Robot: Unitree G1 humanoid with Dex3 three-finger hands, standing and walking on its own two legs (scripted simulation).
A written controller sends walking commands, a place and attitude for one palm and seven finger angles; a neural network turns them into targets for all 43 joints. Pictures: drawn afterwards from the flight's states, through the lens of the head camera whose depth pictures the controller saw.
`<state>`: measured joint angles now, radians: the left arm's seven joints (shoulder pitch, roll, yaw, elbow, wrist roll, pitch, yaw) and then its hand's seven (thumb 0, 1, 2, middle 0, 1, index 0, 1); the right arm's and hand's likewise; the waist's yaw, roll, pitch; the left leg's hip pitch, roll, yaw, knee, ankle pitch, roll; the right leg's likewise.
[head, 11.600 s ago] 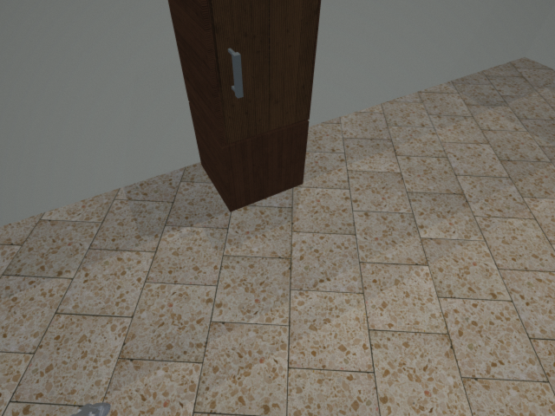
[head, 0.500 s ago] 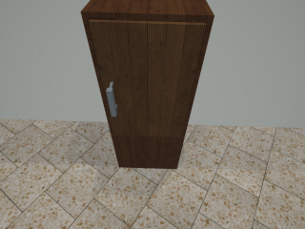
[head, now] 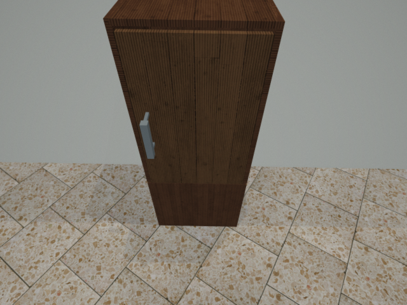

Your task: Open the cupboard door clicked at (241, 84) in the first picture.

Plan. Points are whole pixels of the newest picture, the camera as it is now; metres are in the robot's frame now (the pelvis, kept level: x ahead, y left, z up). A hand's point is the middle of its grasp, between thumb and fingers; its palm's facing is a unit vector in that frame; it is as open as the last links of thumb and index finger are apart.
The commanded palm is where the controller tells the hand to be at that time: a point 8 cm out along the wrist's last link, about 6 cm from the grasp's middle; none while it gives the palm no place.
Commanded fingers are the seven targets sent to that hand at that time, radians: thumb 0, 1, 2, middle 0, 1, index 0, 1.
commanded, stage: look again from close up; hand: left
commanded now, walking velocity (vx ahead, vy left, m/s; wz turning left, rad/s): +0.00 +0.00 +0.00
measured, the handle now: (149, 136) +0.60 +0.21 -0.05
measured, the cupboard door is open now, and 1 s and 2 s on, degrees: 0 0 0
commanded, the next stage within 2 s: shuffle to correct the standing spot in 0.04 s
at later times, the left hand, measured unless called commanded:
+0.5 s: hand out of the picture +0.03 +0.15 -0.17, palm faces +0.05 -0.98 -0.17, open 7.4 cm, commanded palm none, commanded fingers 0.00 0.90 0.90 -0.20 -0.30 -0.20 -0.30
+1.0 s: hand out of the picture +0.10 +0.19 -0.17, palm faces +0.02 -0.97 -0.23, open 7.4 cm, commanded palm none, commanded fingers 0.00 0.90 0.90 -0.20 -0.30 -0.20 -0.30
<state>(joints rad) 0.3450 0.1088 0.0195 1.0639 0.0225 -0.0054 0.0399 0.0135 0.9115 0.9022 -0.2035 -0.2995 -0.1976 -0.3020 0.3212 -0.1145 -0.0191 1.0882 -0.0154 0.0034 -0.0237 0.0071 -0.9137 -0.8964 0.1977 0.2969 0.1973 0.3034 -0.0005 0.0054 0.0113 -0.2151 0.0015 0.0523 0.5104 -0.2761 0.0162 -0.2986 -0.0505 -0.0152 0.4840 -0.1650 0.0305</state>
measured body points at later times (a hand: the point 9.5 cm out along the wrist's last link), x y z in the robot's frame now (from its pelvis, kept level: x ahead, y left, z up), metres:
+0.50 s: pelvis +0.06 +0.00 +0.00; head +0.07 -0.01 +0.45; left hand +0.03 +0.21 -0.16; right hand +0.03 -0.22 -0.16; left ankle +0.00 +0.11 -0.74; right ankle +0.06 -0.14 -0.74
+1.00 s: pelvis +0.04 +0.01 +0.00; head +0.06 +0.00 +0.45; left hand +0.09 +0.24 -0.15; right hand +0.08 -0.23 -0.16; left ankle +0.00 +0.11 -0.74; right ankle +0.05 -0.13 -0.74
